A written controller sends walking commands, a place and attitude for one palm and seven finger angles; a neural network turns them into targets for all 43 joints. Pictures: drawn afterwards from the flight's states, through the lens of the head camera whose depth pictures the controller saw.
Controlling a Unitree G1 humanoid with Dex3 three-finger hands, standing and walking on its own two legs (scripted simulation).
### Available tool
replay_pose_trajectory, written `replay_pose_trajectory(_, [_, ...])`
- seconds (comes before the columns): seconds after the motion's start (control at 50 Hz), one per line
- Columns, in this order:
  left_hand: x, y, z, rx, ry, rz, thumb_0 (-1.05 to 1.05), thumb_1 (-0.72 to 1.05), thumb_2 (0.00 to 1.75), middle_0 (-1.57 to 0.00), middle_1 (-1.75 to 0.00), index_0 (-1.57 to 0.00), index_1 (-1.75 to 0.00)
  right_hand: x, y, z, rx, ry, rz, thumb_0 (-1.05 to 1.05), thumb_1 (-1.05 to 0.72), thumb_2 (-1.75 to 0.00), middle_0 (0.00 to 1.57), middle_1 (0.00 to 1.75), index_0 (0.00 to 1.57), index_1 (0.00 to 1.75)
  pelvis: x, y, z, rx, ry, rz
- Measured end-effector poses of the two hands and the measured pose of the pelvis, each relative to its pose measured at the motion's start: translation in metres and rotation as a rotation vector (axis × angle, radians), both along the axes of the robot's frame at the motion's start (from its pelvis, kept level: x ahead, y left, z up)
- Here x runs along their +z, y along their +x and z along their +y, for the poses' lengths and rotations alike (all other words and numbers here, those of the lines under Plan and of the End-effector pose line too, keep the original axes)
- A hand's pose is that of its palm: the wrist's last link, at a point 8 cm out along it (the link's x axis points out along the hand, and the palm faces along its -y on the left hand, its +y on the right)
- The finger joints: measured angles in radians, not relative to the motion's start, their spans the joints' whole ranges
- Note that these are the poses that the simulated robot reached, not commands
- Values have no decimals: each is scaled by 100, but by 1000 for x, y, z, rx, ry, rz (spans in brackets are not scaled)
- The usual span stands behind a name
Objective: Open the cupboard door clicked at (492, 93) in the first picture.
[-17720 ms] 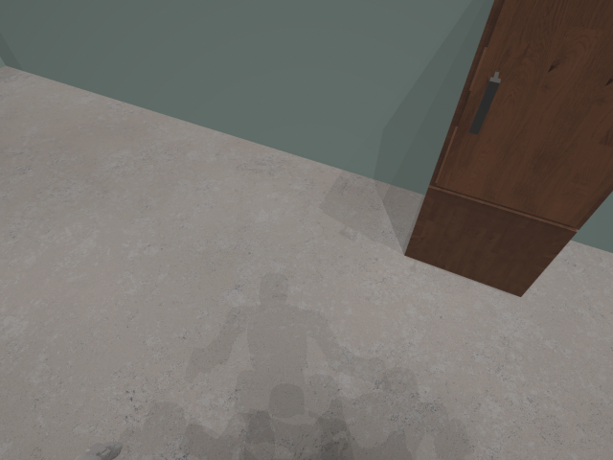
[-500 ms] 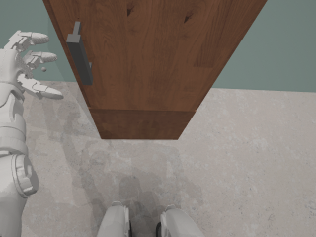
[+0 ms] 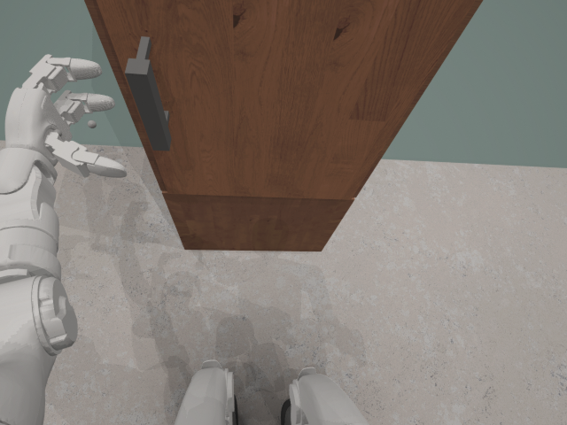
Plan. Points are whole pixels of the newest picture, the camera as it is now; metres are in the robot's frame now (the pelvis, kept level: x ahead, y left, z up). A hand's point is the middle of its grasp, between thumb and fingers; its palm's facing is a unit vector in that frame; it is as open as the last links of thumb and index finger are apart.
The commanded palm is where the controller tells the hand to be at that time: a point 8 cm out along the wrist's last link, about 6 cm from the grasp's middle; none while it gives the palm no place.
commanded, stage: slide the fingers in behind the handle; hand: left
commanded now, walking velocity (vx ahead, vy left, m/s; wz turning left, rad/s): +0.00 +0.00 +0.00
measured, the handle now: (154, 98) +0.54 +0.16 +0.07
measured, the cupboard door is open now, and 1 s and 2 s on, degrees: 0 0 0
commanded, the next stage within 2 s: close the thumb around the handle in 1.52 s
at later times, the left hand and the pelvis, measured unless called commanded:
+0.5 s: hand (129, 125) +0.50 +0.18 +0.07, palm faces -0.02 -1.00 -0.02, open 14.0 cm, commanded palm +0.48 +0.23 +0.07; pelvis +0.00 -0.01 +0.00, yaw +0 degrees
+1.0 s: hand (156, 127) +0.50 +0.15 +0.07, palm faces -0.03 -1.00 -0.03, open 14.0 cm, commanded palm +0.47 +0.20 +0.07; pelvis +0.00 -0.02 +0.00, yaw +1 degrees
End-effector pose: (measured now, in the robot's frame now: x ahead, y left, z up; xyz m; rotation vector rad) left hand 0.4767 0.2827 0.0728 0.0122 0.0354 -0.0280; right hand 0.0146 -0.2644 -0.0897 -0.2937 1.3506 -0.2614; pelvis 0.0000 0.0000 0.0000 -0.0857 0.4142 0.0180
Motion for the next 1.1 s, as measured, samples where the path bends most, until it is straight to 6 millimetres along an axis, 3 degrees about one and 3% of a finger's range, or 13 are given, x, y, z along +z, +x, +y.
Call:
replay_pose_trajectory(0.28, [1, 2, -28, -2, 5, -12, -1, -50, 30, -30, -120, -30, -120, -2, -10, 0, -21, 24, 5, 0, -91, -89, 20, 30, 20, 30, 1, 0, -3, -5, 9, -7])
replay_pose_trajectory(1.1, [-2, -1, -84, 6, 12, -7, -1, -50, 30, -30, -120, -30, -120, -11, 2, -14, -12, 75, -41, 0, -91, -89, 20, 30, 20, 30, 1, 0, -21, -3, 37, -20])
